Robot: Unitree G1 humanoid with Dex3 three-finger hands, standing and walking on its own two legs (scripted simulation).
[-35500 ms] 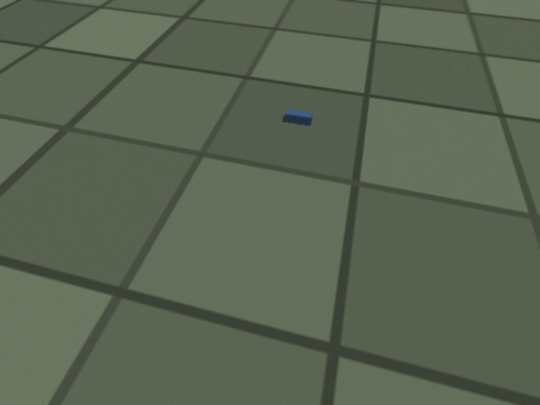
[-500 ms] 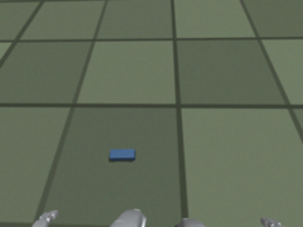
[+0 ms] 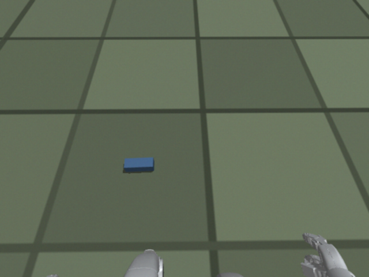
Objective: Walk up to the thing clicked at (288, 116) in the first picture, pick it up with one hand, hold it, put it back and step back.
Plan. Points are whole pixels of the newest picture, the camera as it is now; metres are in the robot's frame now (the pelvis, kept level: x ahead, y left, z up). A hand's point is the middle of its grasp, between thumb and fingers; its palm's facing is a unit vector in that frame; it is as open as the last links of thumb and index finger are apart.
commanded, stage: step back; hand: left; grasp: from above
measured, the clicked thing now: (139, 164) +0.72 +0.27 -0.72
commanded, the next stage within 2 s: stand in 1.88 s
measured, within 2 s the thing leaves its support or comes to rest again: neither
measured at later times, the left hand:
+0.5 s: hand out of the picture -0.06 +0.28 -0.13, palm faces +0.08 -0.92 -0.39, open 7.3 cm
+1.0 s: hand out of the picture -0.27 +0.26 -0.12, palm faces +0.09 -0.90 -0.44, open 7.4 cm
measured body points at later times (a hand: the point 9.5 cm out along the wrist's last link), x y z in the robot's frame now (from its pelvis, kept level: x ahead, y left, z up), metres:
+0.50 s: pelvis -0.17 +0.00 +0.01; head -0.12 +0.02 +0.46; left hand -0.06 +0.33 -0.11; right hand -0.06 -0.30 -0.10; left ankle -0.14 +0.11 -0.71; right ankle -0.17 -0.14 -0.63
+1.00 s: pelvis -0.33 -0.03 +0.01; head -0.30 -0.04 +0.46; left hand -0.28 +0.30 -0.09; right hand -0.24 -0.34 -0.12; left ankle -0.35 +0.10 -0.71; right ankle -0.29 -0.15 -0.71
